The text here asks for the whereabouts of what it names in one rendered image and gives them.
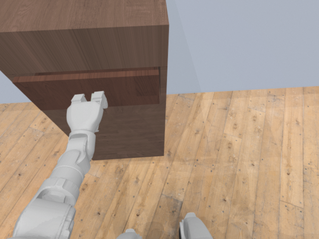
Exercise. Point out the cabinet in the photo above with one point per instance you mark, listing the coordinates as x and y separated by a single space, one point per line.
38 36

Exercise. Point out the left robot shin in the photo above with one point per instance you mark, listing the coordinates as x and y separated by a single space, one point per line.
130 230

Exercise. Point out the robot left hand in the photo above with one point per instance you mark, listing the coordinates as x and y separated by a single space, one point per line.
82 114

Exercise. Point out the robot left upper arm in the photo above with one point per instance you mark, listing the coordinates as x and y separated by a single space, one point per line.
45 219

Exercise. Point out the drawer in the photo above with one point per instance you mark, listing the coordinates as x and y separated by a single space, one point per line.
122 87

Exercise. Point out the robot left forearm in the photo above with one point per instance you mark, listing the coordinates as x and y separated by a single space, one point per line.
67 176

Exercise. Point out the right robot thigh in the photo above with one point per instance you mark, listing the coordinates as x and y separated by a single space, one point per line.
193 228

